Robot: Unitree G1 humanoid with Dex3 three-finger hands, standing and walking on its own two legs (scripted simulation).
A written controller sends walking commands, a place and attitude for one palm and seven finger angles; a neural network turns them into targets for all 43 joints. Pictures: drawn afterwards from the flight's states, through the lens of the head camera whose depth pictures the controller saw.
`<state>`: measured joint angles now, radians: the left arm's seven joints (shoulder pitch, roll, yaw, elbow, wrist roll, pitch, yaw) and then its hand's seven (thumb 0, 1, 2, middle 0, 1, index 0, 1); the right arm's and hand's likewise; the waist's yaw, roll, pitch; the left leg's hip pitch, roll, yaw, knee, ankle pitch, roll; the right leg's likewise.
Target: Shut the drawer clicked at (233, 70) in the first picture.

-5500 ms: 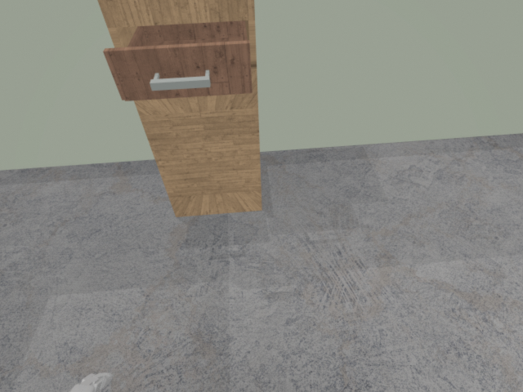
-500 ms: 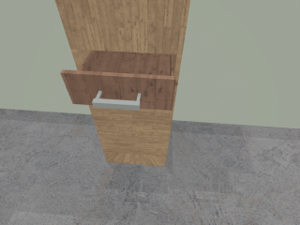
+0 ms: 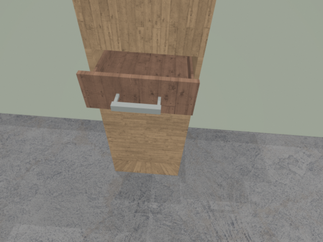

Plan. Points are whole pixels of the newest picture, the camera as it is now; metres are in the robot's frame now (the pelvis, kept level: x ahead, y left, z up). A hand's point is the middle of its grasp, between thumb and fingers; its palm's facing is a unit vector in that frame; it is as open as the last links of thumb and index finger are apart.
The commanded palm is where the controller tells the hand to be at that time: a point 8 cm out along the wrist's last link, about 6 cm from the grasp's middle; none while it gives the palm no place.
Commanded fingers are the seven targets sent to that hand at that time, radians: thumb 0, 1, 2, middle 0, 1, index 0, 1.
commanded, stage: shuffle to correct the standing spot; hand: left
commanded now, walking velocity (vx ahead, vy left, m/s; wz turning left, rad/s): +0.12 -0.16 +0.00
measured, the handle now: (137, 103) +0.52 +0.12 +0.05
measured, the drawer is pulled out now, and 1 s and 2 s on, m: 0.16 0.16 0.16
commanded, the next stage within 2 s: come to a stop and stand still in 0.26 s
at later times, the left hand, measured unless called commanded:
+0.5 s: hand out of the picture +0.05 +0.09 -0.18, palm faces +0.07 -0.99 -0.12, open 7.4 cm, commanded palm none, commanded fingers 0.00 0.90 0.90 -0.20 -0.30 -0.20 -0.30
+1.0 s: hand out of the picture +0.06 +0.14 -0.17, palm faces +0.02 -0.97 -0.23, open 7.4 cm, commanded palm none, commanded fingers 0.00 0.90 0.90 -0.20 -0.30 -0.20 -0.30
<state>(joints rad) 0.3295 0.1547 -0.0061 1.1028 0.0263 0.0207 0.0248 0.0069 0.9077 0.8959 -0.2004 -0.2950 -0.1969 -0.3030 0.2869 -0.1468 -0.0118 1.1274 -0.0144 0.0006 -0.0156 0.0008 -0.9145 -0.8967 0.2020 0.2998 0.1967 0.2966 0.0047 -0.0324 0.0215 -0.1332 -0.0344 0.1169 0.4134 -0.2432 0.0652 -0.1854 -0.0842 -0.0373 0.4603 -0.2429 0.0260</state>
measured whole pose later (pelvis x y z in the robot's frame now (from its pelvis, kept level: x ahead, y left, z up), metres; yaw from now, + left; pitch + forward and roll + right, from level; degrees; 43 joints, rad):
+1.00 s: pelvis +0.05 -0.04 +0.00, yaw -2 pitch -2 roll +0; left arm 0.31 0.16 0.03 1.02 0.03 0.02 0.03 0.01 0.91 0.90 -0.20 -0.29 -0.20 -0.30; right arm 0.18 -0.17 -0.04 1.07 -0.02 0.03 -0.03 -0.01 -0.93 -0.90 0.20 0.30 0.20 0.30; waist 0.01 0.02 0.05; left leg -0.27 0.01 0.15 0.46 -0.18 0.06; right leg -0.18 0.00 -0.11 0.48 -0.28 -0.03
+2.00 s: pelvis +0.10 +0.00 +0.00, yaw -2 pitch -1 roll +0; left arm 0.32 0.12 -0.01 1.11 0.01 0.00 0.05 0.01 0.91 0.90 -0.20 -0.29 -0.20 -0.30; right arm 0.26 -0.15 0.01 1.13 -0.01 -0.03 -0.04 0.01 -0.92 -0.90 0.20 0.30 0.19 0.30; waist 0.01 -0.03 0.03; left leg -0.19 -0.08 0.14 0.45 -0.26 0.12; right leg -0.11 -0.07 -0.09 0.47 -0.35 0.04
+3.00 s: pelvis +0.07 -0.05 -0.04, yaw +1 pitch +4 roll +1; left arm 0.36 0.13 0.02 0.08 -0.21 -0.41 -0.21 0.01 0.92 0.90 -0.39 -0.51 -0.39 -0.51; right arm 0.20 -0.26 -0.02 0.59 0.03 -0.21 0.01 0.01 -0.91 -0.90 0.20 0.30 0.20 0.30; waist -0.05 -0.03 -0.11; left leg -0.54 -0.03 0.09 0.81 -0.36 0.06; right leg -0.50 0.03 -0.06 0.85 -0.43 -0.07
